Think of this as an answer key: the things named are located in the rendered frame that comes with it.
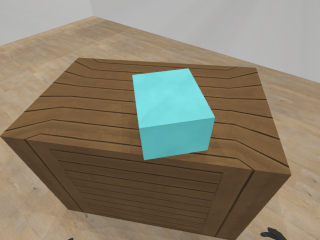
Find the carton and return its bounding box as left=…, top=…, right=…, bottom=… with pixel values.
left=132, top=68, right=215, bottom=160

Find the pedestal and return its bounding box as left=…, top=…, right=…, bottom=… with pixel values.
left=0, top=57, right=292, bottom=240

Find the robot right hand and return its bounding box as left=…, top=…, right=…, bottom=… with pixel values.
left=260, top=227, right=287, bottom=240

